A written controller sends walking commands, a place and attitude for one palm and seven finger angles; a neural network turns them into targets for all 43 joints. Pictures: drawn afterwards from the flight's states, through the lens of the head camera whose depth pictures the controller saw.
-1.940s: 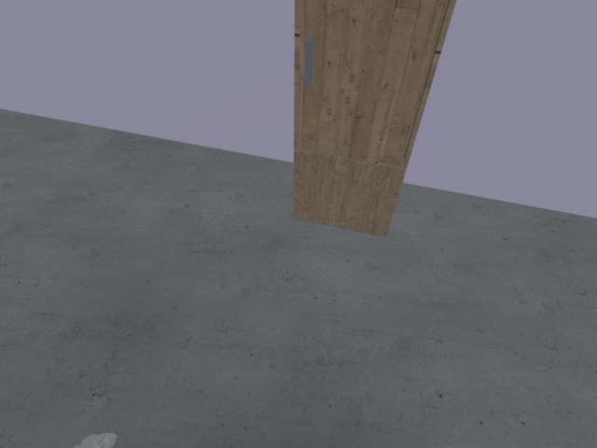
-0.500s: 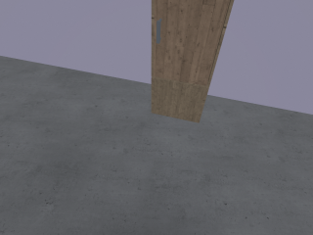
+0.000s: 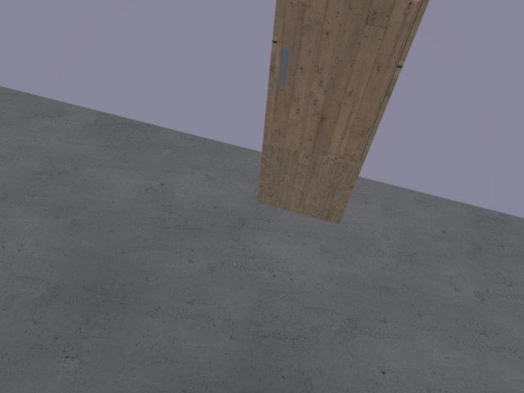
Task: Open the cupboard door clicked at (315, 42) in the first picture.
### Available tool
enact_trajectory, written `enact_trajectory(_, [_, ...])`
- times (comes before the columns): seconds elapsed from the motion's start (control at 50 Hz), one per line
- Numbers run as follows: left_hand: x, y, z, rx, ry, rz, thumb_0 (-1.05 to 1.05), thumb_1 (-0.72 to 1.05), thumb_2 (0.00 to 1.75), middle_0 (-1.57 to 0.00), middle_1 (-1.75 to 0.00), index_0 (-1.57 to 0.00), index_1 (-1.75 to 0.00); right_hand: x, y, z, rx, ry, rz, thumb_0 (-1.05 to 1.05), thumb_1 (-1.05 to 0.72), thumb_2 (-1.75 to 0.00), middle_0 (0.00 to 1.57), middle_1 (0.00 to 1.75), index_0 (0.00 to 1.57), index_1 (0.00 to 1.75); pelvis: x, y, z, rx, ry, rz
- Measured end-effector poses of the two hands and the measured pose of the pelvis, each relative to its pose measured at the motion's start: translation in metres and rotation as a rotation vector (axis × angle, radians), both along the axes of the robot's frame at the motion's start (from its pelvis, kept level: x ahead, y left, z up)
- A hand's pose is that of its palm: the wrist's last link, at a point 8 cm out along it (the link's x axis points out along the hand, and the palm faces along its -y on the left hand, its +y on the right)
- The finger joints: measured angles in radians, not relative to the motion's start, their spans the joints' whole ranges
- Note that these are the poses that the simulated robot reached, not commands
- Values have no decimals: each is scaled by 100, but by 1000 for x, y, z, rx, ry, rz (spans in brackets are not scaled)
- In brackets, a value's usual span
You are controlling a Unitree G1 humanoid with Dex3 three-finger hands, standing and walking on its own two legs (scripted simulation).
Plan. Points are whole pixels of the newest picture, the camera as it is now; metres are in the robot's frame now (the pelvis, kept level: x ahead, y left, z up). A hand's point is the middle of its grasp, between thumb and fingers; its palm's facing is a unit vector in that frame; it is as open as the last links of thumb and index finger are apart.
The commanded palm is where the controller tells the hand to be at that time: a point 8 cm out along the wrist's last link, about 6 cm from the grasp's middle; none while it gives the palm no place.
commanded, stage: walk to a spot facing it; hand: left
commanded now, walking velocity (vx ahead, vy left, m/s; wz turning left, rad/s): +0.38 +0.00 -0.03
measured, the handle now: (285, 65) +1.12 -0.05 +0.01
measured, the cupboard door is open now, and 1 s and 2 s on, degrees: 0 0 0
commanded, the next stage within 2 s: turn to face it in 0.34 s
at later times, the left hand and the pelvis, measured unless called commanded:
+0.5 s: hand (197, 326) +0.28 +0.13 -0.17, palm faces +0.11 -0.97 -0.20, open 7.3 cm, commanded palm none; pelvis +0.20 -0.05 -0.01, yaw +5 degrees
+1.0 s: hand (195, 301) +0.34 +0.14 -0.17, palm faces -0.04 -0.98 -0.21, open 7.4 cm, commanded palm none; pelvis +0.30 -0.04 +0.00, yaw -8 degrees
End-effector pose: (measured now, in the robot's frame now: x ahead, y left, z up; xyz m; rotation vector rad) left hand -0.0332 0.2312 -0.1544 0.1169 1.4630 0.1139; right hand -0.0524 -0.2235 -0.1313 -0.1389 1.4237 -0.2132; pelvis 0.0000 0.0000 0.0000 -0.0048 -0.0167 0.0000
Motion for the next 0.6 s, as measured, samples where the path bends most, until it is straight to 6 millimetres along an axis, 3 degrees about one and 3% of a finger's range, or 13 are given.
enact_trajectory(0.06, [31, -3, 6, -11, -31, 4, 1, 91, 90, -20, -30, -20, -30, -14, 19, 6, 35, 84, -31, 1, -91, -90, 20, 30, 20, 30, 18, 0, 6, -1, 6, 9])
enact_trajectory(0.16, [105, -8, 12, 6, -114, -5, 1, 92, 90, -20, -30, -20, -30, -23, 36, 12, 82, 210, -83, 1, -91, -90, 20, 30, 20, 30, 53, -5, 7, 4, 10, 11])
enact_trajectory(0.24, [179, -16, 13, 22, -184, -47, 1, 93, 90, -20, -30, -19, -30, -10, 34, 8, 105, 269, -122, 1, -90, -90, 20, 30, 20, 30, 87, -16, 1, 11, 10, 0])
enact_trajectory(0.32, [259, -35, 9, 38, -289, -86, 1, 92, 90, -20, -30, -19, -30, 22, 16, -6, 117, 306, -136, 1, -90, -90, 20, 30, 20, 30, 130, -34, -13, 10, 3, 3])
enact_trajectory(0.36, [288, -43, 6, 53, -360, -77, 1, 92, 90, -20, -30, -19, -30, 48, 0, -17, 119, 308, -121, 1, -90, -90, 20, 30, 20, 30, 149, -45, -23, 18, -1, 22])
enact_trajectory(0.42, [304, -52, 10, 56, -388, -34, 0, 91, 90, -20, -30, -20, -30, 110, -28, -26, 88, 230, -68, 1, -91, -90, 20, 30, 20, 30, 171, -51, -20, 0, -18, 51])
enact_trajectory(0.48, [302, -59, 14, 55, -351, 8, 0, 91, 90, -20, -30, -20, -30, 191, -51, -24, 45, 92, 2, 1, -91, -90, 20, 30, 20, 30, 192, -53, -11, -9, -17, 75])
enact_trajectory(0.52, [300, -52, 18, 84, -334, 52, -2, 94, 90, -21, -30, -20, -30, 245, -61, -19, 21, -11, 42, 1, -91, -90, 19, 30, 20, 30, 205, -53, -6, -11, -10, 79])
enact_trajectory(0.6, [292, -44, 16, 81, -241, 57, -2, 95, 90, -21, -30, -20, -30, 339, -62, -5, -6, -196, 102, 1, -91, -90, 19, 30, 20, 30, 229, -49, -1, -13, -3, 55])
